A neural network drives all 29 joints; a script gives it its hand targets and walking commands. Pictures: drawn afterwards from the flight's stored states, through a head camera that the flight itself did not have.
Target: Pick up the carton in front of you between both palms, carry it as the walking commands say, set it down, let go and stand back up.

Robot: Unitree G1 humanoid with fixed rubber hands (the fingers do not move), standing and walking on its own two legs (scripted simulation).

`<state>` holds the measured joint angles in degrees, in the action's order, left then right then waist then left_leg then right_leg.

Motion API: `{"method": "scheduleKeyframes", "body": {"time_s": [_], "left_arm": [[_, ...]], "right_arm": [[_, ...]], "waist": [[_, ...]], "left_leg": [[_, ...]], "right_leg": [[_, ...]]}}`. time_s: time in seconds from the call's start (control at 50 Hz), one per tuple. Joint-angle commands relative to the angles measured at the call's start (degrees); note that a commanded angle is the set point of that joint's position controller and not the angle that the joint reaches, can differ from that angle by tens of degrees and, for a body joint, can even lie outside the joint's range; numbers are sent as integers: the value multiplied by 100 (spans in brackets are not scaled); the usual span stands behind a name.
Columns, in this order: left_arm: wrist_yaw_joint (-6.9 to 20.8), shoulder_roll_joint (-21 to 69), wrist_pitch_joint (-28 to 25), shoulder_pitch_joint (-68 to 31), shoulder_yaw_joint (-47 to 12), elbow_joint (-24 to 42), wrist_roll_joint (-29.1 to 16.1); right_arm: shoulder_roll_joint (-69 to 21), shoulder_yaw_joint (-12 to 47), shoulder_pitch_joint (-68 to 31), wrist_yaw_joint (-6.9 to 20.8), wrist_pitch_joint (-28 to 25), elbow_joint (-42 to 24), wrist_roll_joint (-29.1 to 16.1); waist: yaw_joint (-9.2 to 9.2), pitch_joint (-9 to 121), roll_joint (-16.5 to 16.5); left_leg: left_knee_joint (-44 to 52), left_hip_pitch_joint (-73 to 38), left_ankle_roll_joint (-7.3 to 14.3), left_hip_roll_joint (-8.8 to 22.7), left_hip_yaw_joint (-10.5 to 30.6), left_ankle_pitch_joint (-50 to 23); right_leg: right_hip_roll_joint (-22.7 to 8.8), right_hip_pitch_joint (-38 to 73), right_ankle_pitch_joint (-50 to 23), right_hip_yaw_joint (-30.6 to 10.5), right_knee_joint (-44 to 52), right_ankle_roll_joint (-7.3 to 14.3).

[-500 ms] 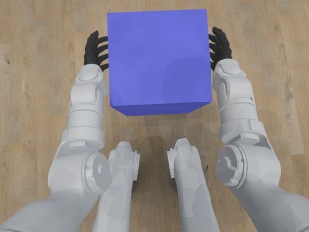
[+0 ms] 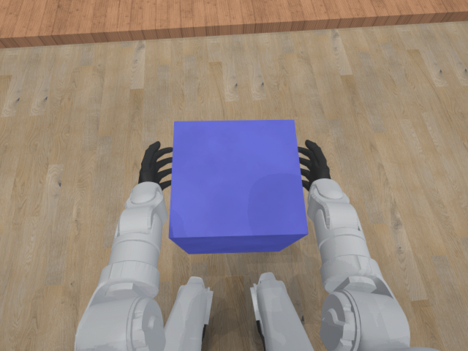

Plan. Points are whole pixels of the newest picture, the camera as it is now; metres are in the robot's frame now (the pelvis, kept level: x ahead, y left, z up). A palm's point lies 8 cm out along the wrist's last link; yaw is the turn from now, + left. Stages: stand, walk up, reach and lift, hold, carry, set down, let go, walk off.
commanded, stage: reach and lift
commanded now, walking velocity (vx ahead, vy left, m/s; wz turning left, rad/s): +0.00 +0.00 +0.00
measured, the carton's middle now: (234, 196) +0.40 -0.01 -0.12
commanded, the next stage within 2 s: hold in 1.68 s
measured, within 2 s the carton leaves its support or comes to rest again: neither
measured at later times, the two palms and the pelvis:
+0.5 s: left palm (110, 171) +0.36 +0.15 +0.11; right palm (350, 169) +0.35 -0.15 +0.11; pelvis +0.05 +0.00 +0.12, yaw -1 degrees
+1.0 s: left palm (82, 166) +0.34 +0.15 +0.17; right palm (375, 165) +0.33 -0.15 +0.17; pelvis +0.04 +0.00 +0.15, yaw -1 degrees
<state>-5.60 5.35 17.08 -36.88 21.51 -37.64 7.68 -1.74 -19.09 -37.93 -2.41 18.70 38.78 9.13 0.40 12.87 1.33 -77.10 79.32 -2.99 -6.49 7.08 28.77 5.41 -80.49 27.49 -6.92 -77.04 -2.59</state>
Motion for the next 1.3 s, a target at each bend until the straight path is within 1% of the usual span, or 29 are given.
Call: {"method": "scheduleKeyframes", "body": {"time_s": [0.0,0.18,0.32,0.44,0.5,0.58,0.64,0.7,0.76,0.8,0.88,0.96,1.12,1.28], "left_arm": [[1423,6213,-113,-3321,-3343,-21,-677],[1436,6257,-171,-2292,-3562,103,-558],[1480,6219,-29,-1541,-3779,351,-542],[1574,6223,378,-979,-4001,714,-609],[1657,6214,671,-775,-4152,991,-678],[1757,6214,1092,-586,-4365,1423,-784],[1811,6158,1370,-470,-4289,1551,-755],[1862,6054,1572,-474,-4005,1451,-601],[1930,5997,1656,-707,-3677,1238,-452],[1979,6082,1637,-995,-3676,1247,-472],[2030,6203,1589,-1437,-3778,1394,-550],[2039,6203,1589,-1541,-3830,1430,-572],[2043,6053,1675,-1295,-3809,1490,-539],[2016,5951,1773,-944,-3946,1834,-603]], "right_arm": [[-6334,3158,-3174,1310,-221,-200,-776],[-6335,3370,-2235,1308,-298,-434,-713],[-6323,3557,-1509,1342,-156,-671,-711],[-6389,3788,-970,1386,219,-1017,-771],[-6405,3947,-775,1425,503,-1292,-845],[-6375,4138,-583,1485,915,-1715,-949],[-6280,4066,-459,1515,1197,-1893,-898],[-6156,3829,-506,1556,1404,-1834,-762],[-6139,3511,-750,1624,1475,-1642,-638],[-6218,3521,-1042,1667,1455,-1664,-655],[-6413,3658,-1474,1713,1415,-1777,-761],[-6485,3719,-1566,1707,1427,-1785,-803],[-6419,3685,-1291,1667,1538,-1834,-778],[-6332,3834,-945,1625,1648,-2206,-847]], "waist": [[49,3982,-186],[27,3318,-176],[26,2645,-129],[-23,1961,-127],[-35,1620,-132],[-7,1182,-112],[21,687,-102],[-8,110,-70],[-22,-230,-67],[-18,-161,-69],[-34,265,-98],[-44,446,-121],[-38,442,-141],[-40,452,-150]], "left_leg": [[1316,-2405,116,-360,-643,-1370],[2420,-3776,170,-209,-385,-1905],[3352,-4925,196,-101,-239,-2459],[4145,-5854,201,-2,-182,-2928],[4508,-6284,199,45,-178,-3056],[4974,-6796,181,95,-158,-3173],[5223,-6944,175,107,-164,-2959],[5410,-6886,198,127,-208,-2393],[5488,-6748,233,156,-257,-1755],[5463,-6747,251,169,-267,-1575],[5367,-6876,259,163,-273,-1697],[5362,-6948,253,142,-299,-1750],[5476,-7113,240,108,-333,-2097],[5558,-7325,217,81,-308,-2596]], "right_leg": [[349,3278,-1629,618,1300,96],[258,4455,-2069,435,2385,146],[178,5471,-2558,311,3295,171],[106,6365,-2954,220,4080,171],[68,6784,-3071,216,4434,155],[29,7247,-3148,226,4887,138],[20,7381,-2899,225,5157,168],[14,7327,-2312,270,5353,211],[4,7219,-1713,328,5396,249],[-10,7228,-1545,342,5375,258],[-15,7368,-1669,337,5299,239],[-20,7470,-1743,328,5305,210],[-23,7646,-2128,323,5432,165],[2,7877,-2656,309,5528,135]]}}
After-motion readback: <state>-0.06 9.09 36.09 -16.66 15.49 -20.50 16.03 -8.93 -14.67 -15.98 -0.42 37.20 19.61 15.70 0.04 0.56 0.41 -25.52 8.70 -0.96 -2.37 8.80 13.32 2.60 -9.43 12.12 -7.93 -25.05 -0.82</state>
